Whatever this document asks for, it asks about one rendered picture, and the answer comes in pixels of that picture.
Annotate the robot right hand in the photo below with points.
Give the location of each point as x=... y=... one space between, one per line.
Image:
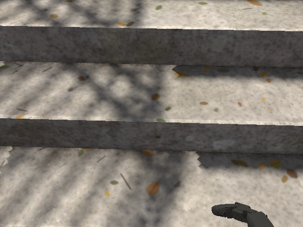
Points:
x=243 y=213

